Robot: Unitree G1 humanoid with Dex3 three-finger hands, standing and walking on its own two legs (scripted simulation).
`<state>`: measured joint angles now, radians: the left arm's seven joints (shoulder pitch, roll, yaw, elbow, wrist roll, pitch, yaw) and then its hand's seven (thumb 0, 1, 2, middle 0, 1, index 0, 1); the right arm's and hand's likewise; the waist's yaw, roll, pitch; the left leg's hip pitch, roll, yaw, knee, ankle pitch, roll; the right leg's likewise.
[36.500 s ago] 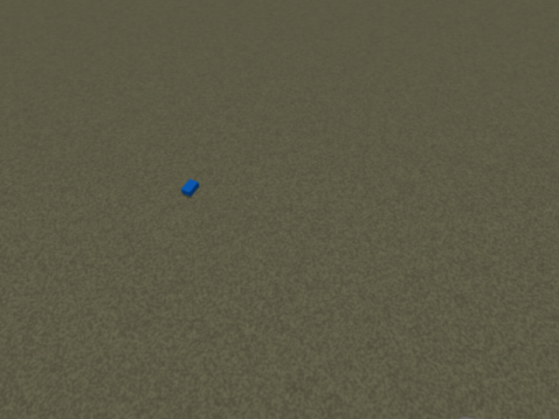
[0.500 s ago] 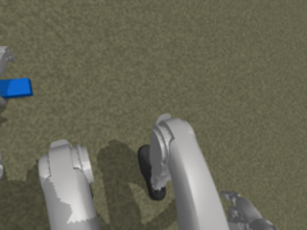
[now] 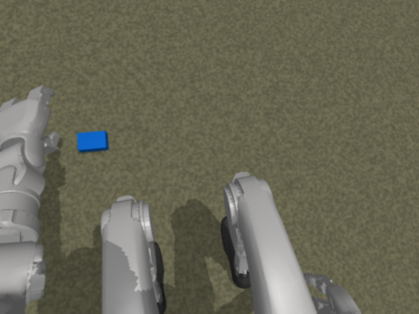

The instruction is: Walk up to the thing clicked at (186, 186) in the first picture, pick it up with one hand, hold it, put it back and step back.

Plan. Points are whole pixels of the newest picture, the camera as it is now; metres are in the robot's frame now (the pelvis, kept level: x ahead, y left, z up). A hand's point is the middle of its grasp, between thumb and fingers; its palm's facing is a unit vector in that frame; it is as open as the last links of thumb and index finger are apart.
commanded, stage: home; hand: left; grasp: from above
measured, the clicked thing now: (93, 141) +0.50 +0.25 -0.38
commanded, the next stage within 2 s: none
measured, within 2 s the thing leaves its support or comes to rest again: neither
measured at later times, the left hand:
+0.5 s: hand (13, 236) +0.28 +0.21 +0.08, palm faces -0.06 -0.90 -0.44, open 7.4 cm
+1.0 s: hand out of the picture +0.22 +0.19 +0.27, palm faces +0.16 -0.96 -0.22, open 7.3 cm
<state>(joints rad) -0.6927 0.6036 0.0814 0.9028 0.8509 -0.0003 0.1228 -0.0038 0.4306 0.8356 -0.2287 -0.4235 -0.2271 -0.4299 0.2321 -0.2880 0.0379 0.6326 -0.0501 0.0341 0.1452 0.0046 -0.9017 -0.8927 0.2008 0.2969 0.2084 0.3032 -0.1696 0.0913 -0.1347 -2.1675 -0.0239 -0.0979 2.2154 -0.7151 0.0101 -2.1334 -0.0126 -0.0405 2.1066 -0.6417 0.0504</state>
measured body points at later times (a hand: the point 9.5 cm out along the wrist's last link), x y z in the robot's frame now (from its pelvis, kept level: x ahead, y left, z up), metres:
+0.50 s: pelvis +0.01 -0.01 +0.18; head +0.13 +0.02 +0.61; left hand +0.28 +0.25 +0.11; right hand +0.24 -0.23 +0.10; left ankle +0.06 +0.11 -0.36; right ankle +0.10 -0.14 -0.36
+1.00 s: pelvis +0.07 -0.01 +0.32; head +0.09 +0.00 +0.77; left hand +0.21 +0.24 +0.29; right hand +0.24 -0.24 +0.25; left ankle +0.06 +0.11 -0.36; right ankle +0.10 -0.14 -0.36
